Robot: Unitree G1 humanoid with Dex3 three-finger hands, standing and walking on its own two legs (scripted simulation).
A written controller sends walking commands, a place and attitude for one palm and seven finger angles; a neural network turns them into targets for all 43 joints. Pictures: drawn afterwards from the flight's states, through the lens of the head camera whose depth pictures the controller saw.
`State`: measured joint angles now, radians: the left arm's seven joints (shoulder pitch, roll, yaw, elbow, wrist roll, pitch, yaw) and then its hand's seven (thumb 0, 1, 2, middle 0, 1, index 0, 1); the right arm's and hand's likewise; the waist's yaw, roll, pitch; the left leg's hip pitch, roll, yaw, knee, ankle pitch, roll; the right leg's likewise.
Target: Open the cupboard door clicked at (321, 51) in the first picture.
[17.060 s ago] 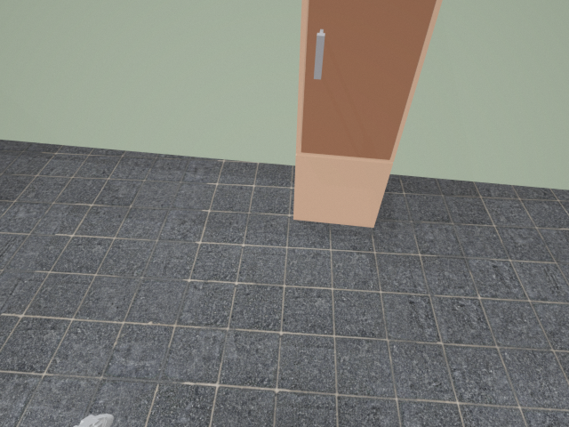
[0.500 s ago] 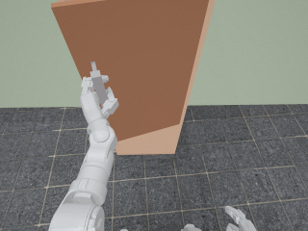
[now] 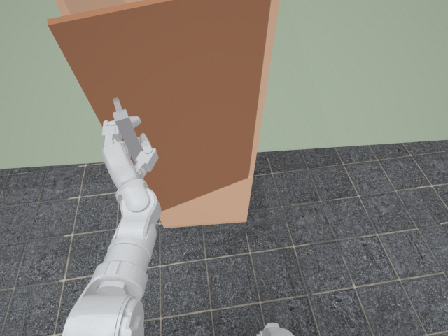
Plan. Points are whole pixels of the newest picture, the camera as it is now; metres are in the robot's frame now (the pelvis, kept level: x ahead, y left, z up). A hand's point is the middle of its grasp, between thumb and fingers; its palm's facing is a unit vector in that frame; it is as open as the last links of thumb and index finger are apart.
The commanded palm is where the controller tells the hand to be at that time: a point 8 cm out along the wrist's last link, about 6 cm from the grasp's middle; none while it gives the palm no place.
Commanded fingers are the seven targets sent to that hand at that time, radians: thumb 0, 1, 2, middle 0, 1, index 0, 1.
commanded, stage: pull the door open along its arc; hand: left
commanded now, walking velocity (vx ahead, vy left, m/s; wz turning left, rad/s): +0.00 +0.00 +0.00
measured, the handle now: (128, 132) +0.47 +0.18 +0.08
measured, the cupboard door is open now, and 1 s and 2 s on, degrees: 20 43 46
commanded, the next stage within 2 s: open thumb and fingers to let go in 0.52 s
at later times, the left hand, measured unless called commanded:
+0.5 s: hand (200, 200) +0.32 +0.04 +0.08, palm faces +0.27 -0.96 -0.06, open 6.3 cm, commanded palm +0.27 +0.08 +0.07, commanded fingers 0.00 0.90 0.90 -0.40 -1.35 -0.40 -1.35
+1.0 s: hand (191, 194) +0.34 +0.05 +0.08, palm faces +0.43 -0.90 -0.05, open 9.9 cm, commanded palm +0.29 +0.08 +0.07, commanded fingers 0.00 -0.50 0.30 -0.30 -1.20 -0.30 -1.20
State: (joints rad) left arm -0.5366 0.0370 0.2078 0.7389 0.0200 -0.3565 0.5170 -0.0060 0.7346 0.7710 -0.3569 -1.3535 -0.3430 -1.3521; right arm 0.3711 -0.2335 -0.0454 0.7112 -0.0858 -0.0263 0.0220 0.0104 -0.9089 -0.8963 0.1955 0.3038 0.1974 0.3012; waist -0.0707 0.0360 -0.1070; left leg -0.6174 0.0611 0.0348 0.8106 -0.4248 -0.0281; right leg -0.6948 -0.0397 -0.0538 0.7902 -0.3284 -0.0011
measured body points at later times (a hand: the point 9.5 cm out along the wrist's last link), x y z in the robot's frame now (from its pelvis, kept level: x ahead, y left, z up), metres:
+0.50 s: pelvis +0.02 -0.01 +0.01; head +0.05 -0.03 +0.45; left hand +0.30 +0.09 +0.08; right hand +0.24 -0.19 -0.08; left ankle -0.02 +0.14 -0.70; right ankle +0.03 -0.12 -0.70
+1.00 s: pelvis +0.00 -0.03 +0.00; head +0.03 -0.05 +0.45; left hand +0.31 +0.10 +0.08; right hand +0.15 -0.25 -0.12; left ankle -0.02 +0.13 -0.70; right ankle +0.03 -0.12 -0.70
